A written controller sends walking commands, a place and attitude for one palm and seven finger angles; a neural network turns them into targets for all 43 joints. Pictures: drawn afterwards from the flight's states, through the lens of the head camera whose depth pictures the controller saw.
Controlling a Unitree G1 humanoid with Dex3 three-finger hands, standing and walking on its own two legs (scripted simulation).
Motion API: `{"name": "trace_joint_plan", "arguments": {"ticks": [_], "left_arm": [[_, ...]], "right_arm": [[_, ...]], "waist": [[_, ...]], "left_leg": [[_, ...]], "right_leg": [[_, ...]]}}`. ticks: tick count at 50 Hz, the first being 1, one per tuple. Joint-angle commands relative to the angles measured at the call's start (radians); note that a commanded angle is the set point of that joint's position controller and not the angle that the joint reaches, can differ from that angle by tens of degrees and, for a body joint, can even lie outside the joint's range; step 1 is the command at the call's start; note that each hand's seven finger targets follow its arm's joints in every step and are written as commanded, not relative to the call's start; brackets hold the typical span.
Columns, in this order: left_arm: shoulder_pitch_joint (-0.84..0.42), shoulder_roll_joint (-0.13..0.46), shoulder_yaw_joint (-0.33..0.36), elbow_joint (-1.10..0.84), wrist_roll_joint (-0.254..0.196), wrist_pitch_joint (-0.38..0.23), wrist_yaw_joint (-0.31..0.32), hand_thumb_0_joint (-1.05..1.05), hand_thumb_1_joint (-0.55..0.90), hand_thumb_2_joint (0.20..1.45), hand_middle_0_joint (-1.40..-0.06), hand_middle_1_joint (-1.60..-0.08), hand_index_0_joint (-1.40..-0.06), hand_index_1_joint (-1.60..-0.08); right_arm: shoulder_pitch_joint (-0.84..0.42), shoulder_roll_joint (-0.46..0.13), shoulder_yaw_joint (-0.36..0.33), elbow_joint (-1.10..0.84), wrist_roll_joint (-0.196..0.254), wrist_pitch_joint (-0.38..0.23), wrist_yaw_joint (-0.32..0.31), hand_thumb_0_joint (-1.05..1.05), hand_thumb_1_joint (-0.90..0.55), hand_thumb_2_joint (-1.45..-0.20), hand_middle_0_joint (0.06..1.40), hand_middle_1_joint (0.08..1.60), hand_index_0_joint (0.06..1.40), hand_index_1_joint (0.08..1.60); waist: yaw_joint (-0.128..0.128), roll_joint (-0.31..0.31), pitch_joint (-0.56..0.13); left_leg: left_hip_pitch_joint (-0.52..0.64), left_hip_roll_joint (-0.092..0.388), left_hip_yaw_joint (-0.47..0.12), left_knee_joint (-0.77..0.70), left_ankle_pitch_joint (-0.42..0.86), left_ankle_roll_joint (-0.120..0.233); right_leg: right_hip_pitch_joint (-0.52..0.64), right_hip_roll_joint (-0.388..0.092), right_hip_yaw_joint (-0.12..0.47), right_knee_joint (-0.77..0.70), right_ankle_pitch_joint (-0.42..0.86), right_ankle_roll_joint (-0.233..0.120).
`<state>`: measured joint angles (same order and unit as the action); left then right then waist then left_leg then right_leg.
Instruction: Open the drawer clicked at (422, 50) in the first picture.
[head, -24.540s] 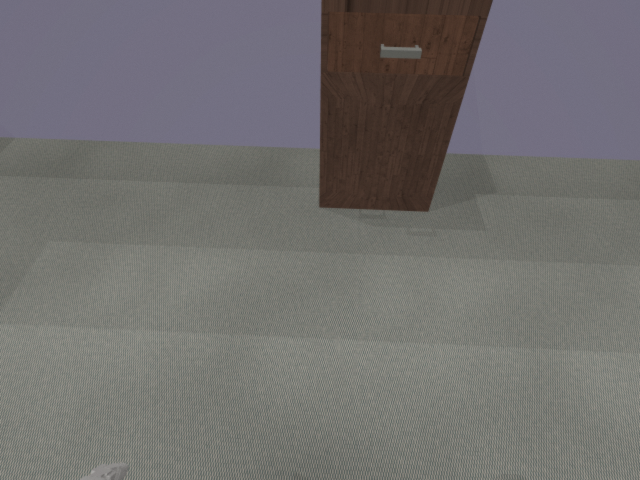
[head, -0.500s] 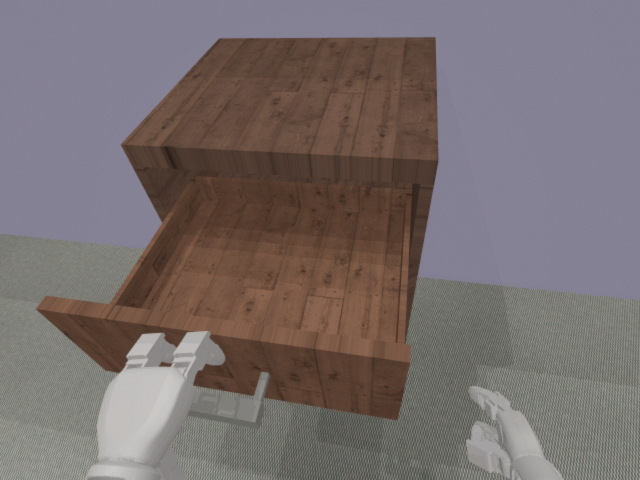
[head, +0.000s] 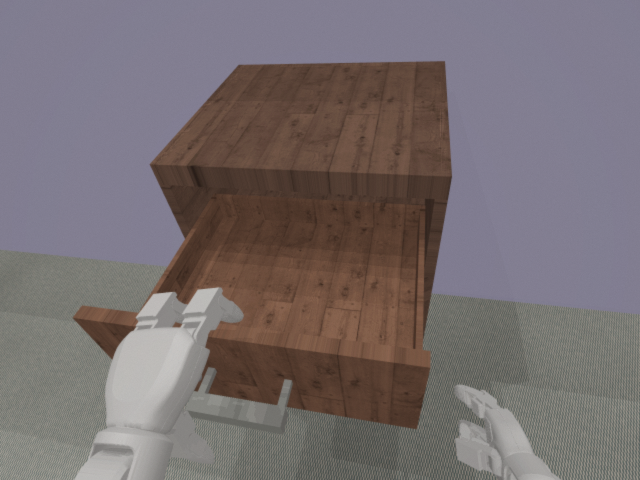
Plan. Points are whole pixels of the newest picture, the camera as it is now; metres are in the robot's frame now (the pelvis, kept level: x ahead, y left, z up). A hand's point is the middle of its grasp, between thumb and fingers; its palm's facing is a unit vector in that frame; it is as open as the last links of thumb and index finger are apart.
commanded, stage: lift the hand off the handle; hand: left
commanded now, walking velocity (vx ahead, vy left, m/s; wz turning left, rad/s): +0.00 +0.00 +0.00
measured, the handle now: (242, 396) +0.23 +0.15 -0.01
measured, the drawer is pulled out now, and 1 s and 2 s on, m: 0.28 0.28 0.28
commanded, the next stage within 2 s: draw the hand back to the body in 0.22 s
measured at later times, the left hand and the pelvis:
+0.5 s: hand (176, 367) +0.19 +0.17 +0.13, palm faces +0.13 -0.18 -0.98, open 13.8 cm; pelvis -0.01 -0.01 +0.02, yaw +0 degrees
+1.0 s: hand (149, 361) +0.19 +0.20 +0.15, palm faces +0.16 -0.64 -0.75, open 13.8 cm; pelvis +0.01 -0.01 +0.02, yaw +2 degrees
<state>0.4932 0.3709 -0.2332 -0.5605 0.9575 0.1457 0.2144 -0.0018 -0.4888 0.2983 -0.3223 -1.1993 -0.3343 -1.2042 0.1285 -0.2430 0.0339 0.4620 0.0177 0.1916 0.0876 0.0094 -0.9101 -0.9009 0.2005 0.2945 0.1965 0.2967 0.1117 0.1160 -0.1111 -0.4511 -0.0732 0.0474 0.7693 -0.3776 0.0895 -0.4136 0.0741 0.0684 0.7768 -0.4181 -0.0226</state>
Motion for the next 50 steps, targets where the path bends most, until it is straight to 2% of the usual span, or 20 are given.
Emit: {"name": "trace_joint_plan", "arguments": {"ticks": [1,6,8,9,13,16,18,19,23,24,33,34,38,39,41,43,46,47,48,50], "left_arm": [[-0.129,0.12,0.104,-0.225,0.0,0.014,0.009,0.0,-0.5,0.3,-0.3,-1.2,-0.3,-1.2],[-0.143,0.122,0.092,-0.259,-0.032,0.043,-0.035,0.0,-0.5,0.3,-0.3,-1.2,-0.3,-1.2],[-0.125,0.154,0.145,-0.221,-0.045,0.05,-0.045,0.0,-0.5,0.3,-0.3,-1.2,-0.3,-1.2],[-0.09,0.108,0.098,-0.205,-0.045,0.05,-0.059,0.0,-0.5,0.3,-0.3,-1.2,-0.3,-1.2],[-0.176,0.171,0.158,-0.22,-0.044,0.036,-0.063,0.0,-0.5,0.3,-0.3,-1.2,-0.3,-1.2],[-0.198,0.14,0.122,-0.184,-0.025,0.02,-0.069,0.0,-0.5,0.3,-0.3,-1.2,-0.3,-1.2],[-0.239,0.226,0.217,-0.202,-0.023,0.013,-0.053,0.0,-0.5,0.3,-0.3,-1.2,-0.3,-1.2],[-0.197,0.18,0.172,-0.201,-0.019,0.013,-0.059,0.0,-0.5,0.3,-0.3,-1.2,-0.3,-1.2],[-0.202,0.233,0.242,-0.176,-0.038,0.001,-0.066,0.0,-0.5,0.3,-0.3,-1.2,-0.3,-1.2],[-0.157,0.189,0.198,-0.191,-0.04,0.003,-0.076,0.0,-0.5,0.3,-0.3,-1.2,-0.3,-1.2],[-0.063,0.301,0.348,-0.191,-0.099,-0.037,-0.078,0.0,-0.5,0.3,-0.3,-1.2,-0.3,-1.2],[-0.053,0.258,0.305,-0.207,-0.092,-0.04,-0.086,0.0,-0.5,0.3,-0.3,-1.2,-0.3,-1.2],[-0.041,0.309,0.373,-0.219,-0.115,-0.06,-0.075,0.0,-0.5,0.3,-0.3,-1.2,-0.3,-1.2],[-0.018,0.27,0.331,-0.226,-0.106,-0.061,-0.081,0.0,-0.5,0.3,-0.3,-1.2,-0.3,-1.2],[-0.01,0.296,0.359,-0.198,-0.108,-0.073,-0.081,0.0,-0.5,0.3,-0.3,-1.2,-0.3,-1.2],[-0.03,0.358,0.421,-0.23,-0.119,-0.076,-0.072,0.0,-0.5,0.3,-0.3,-1.2,-0.3,-1.2],[0.032,0.316,0.394,-0.211,-0.117,-0.083,-0.081,0.0,-0.5,0.3,-0.3,-1.2,-0.3,-1.2],[-0.018,-0.111,0.295,-0.267,-0.877,-0.141,-0.102,0.0,-0.465,0.315,-0.298,-1.178,-0.298,-1.178],[0.039,0.036,0.389,-0.233,-0.907,-0.178,-0.092,0.0,-0.43,0.33,-0.295,-1.155,-0.295,-1.155],[0.099,0.078,0.452,-0.289,-0.985,-0.219,-0.085,0.0,-0.36,0.36,-0.29,-1.11,-0.29,-1.11]], "right_arm": [[-0.184,-0.076,-0.024,-0.184,0.009,-0.036,-0.004,0.0,-0.9,-0.9,0.2,0.3,0.2,0.3],[-0.206,-0.079,-0.018,-0.187,0.018,-0.024,-0.003,0.0,-0.9,-0.9,0.2,0.3,0.2,0.3],[-0.234,-0.088,-0.01,-0.191,0.027,-0.024,-0.005,0.0,-0.9,-0.9,0.2,0.3,0.2,0.3],[-0.21,-0.073,-0.007,-0.188,0.022,-0.022,-0.001,0.0,-0.9,-0.9,0.2,0.3,0.2,0.3],[-0.244,-0.095,-0.009,-0.186,0.025,-0.023,-0.012,0.0,-0.9,-0.9,0.2,0.3,0.2,0.3],[-0.217,-0.081,-0.013,-0.167,0.011,-0.025,-0.018,0.0,-0.9,-0.9,0.2,0.3,0.2,0.3],[-0.242,-0.099,-0.011,-0.168,0.018,-0.034,-0.029,0.0,-0.9,-0.9,0.2,0.3,0.2,0.3],[-0.228,-0.082,-0.007,-0.177,0.014,-0.035,-0.029,0.0,-0.9,-0.9,0.2,0.3,0.2,0.3],[-0.248,-0.103,-0.01,-0.155,0.021,-0.046,-0.036,0.0,-0.9,-0.9,0.2,0.3,0.2,0.3],[-0.23,-0.089,-0.011,-0.167,0.017,-0.045,-0.034,0.0,-0.9,-0.9,0.2,0.3,0.2,0.3],[-0.227,-0.125,-0.015,-0.165,0.024,-0.059,-0.06,0.0,-0.9,-0.9,0.2,0.3,0.2,0.3],[-0.206,-0.111,-0.01,-0.175,0.015,-0.055,-0.06,0.0,-0.9,-0.9,0.2,0.3,0.2,0.3],[-0.205,-0.131,-0.022,-0.17,0.018,-0.064,-0.07,0.0,-0.9,-0.9,0.2,0.3,0.2,0.3],[-0.183,-0.12,-0.019,-0.18,0.013,-0.061,-0.071,0.0,-0.9,-0.9,0.2,0.3,0.2,0.3],[-0.171,-0.125,-0.024,-0.167,0.007,-0.061,-0.073,0.0,-0.9,-0.9,0.2,0.3,0.2,0.3],[-0.185,-0.143,-0.024,-0.172,0.016,-0.064,-0.081,0.0,-0.9,-0.9,0.2,0.3,0.2,0.3],[-0.159,-0.131,-0.026,-0.178,0.009,-0.058,-0.077,0.0,-0.9,-0.9,0.2,0.3,0.2,0.3],[-0.12,-0.018,-0.026,-0.215,0.036,-0.142,-0.099,0.0,-0.9,-0.9,0.2,0.3,0.2,0.3],[-0.093,-0.055,-0.027,-0.184,0.029,-0.207,-0.12,0.0,-0.9,-0.9,0.2,0.3,0.2,0.3],[-0.069,-0.062,-0.019,-0.163,0.021,-0.245,-0.152,0.0,-0.9,-0.9,0.2,0.3,0.2,0.3]], "waist": [[-0.004,-0.094,-0.074],[-0.006,-0.097,-0.047],[-0.006,-0.123,-0.013],[-0.004,-0.14,0.002],[-0.008,-0.101,-0.003],[-0.009,-0.108,0.004],[-0.006,-0.078,-0.021],[0.007,-0.078,-0.034],[-0.008,-0.072,-0.019],[0.004,-0.076,-0.036],[-0.005,-0.082,-0.016],[0.004,-0.091,-0.038],[-0.013,-0.093,-0.032],[-0.002,-0.071,-0.045],[-0.006,-0.104,-0.027],[-0.012,-0.065,-0.046],[-0.003,-0.093,-0.045],[-0.11,-0.127,-0.006],[-0.087,-0.156,-0.004],[-0.066,-0.162,-0.02]], "left_leg": [[0.186,0.114,-0.107,-0.169,0.256,-0.05],[0.201,0.113,-0.099,-0.208,0.247,-0.045],[0.198,0.118,-0.097,-0.216,0.223,-0.046],[0.188,0.108,-0.088,-0.224,0.222,-0.042],[0.208,0.111,-0.086,-0.241,0.174,-0.041],[0.222,0.096,-0.075,-0.245,0.182,-0.041],[0.224,0.102,-0.083,-0.252,0.154,-0.043],[0.228,0.093,-0.078,-0.251,0.176,-0.04],[0.25,0.094,-0.085,-0.261,0.204,-0.046],[0.25,0.087,-0.081,-0.262,0.225,-0.042],[0.261,0.084,-0.075,-0.26,0.252,-0.049],[0.268,0.076,-0.072,-0.253,0.271,-0.042],[0.282,0.082,-0.076,-0.243,0.284,-0.048],[0.285,0.078,-0.075,-0.239,0.294,-0.042],[0.281,0.081,-0.076,-0.239,0.309,-0.047],[0.29,0.087,-0.078,-0.242,0.296,-0.049],[0.289,0.089,-0.08,-0.229,0.371,-0.051],[0.399,0.108,-0.12,-0.254,0.338,-0.021],[0.409,0.133,-0.137,-0.269,0.32,-0.028],[0.367,0.126,-0.133,-0.293,0.359,-0.044]], "right_leg": [[-0.014,-0.028,-0.001,-0.149,0.133,-0.025],[0.038,-0.032,-0.005,-0.191,0.14,-0.019],[0.047,-0.029,0.014,-0.21,0.137,-0.02],[0.054,-0.037,-0.008,-0.22,0.123,-0.016],[0.071,-0.032,0.029,-0.25,0.105,-0.017],[0.063,-0.033,0.035,-0.283,0.073,-0.022],[0.091,-0.032,0.058,-0.29,0.074,-0.024],[0.103,-0.043,0.04,-0.295,0.071,-0.024],[0.109,-0.037,0.065,-0.317,0.12,-0.028],[0.125,-0.043,0.045,-0.316,0.13,-0.026],[0.138,-0.052,0.067,-0.344,0.231,-0.016],[0.146,-0.058,0.043,-0.34,0.24,-0.014],[0.118,-0.053,0.06,-0.339,0.28,-0.013],[0.118,-0.056,0.036,-0.334,0.266,-0.014],[0.105,-0.054,0.038,-0.331,0.279,-0.013],[0.115,-0.054,0.052,-0.331,0.295,-0.013],[0.105,-0.053,0.03,-0.311,0.327,-0.012],[0.173,-0.051,-0.075,-0.292,0.297,-0.012],[0.136,-0.04,-0.055,-0.289,0.239,-0.01],[0.193,-0.073,-0.075,-0.312,0.282,-0.002]]}}
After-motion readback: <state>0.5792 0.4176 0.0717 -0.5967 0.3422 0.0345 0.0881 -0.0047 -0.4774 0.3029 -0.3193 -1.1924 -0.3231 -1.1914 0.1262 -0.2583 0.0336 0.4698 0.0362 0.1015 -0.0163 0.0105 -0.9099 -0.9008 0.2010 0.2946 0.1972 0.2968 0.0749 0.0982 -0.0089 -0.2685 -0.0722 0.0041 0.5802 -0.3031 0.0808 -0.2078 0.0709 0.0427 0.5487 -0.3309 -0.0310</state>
